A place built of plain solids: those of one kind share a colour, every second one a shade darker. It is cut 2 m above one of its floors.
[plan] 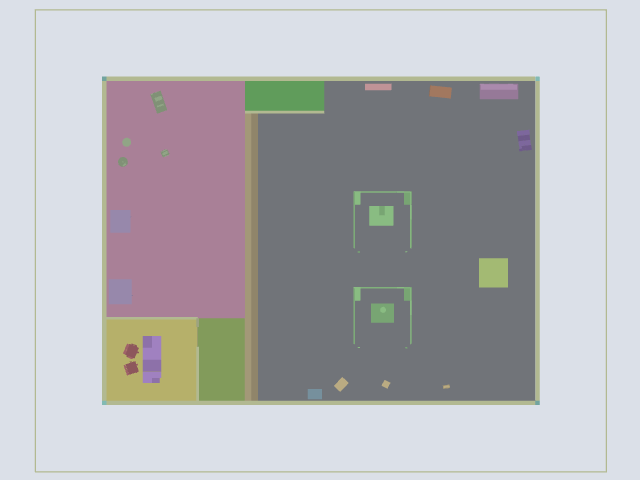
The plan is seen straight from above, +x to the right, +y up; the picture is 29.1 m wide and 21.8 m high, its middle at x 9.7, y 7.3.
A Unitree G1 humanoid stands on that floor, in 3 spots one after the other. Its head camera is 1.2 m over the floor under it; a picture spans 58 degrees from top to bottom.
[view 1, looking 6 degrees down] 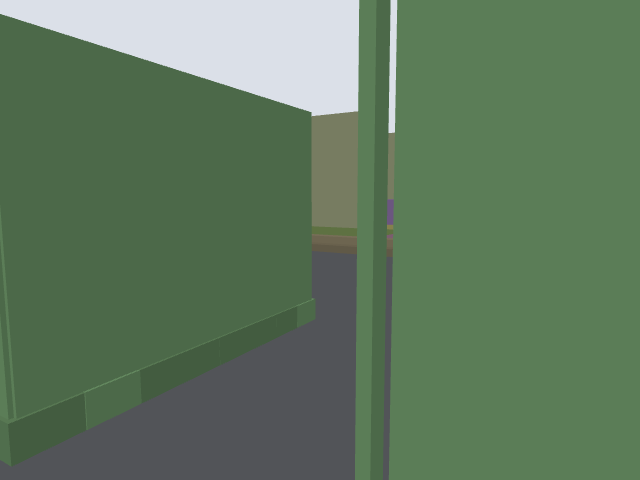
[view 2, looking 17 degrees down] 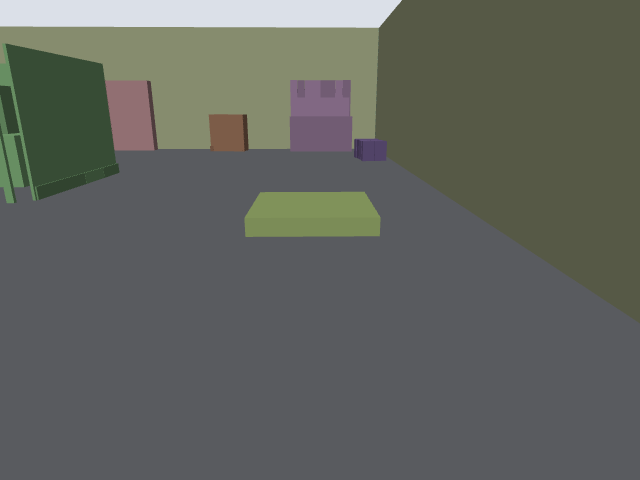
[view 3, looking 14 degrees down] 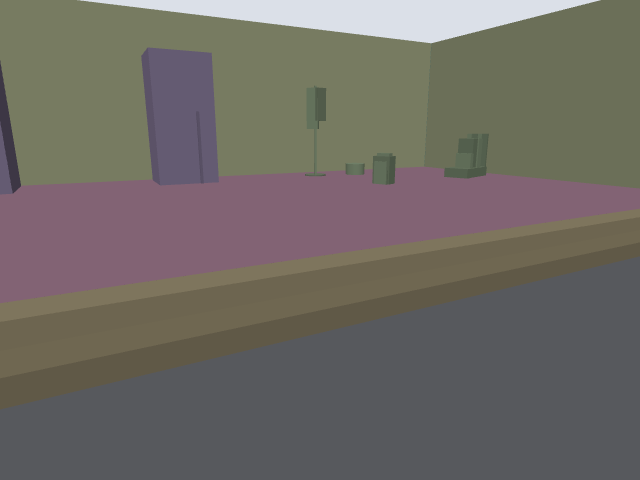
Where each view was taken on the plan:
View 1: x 14.74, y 7.25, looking -150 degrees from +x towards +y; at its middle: steps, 9.48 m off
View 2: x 17.58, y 1.10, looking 89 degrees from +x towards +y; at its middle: ground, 4.10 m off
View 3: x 9.04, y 6.55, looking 152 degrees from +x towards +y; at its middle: lab_raised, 3.72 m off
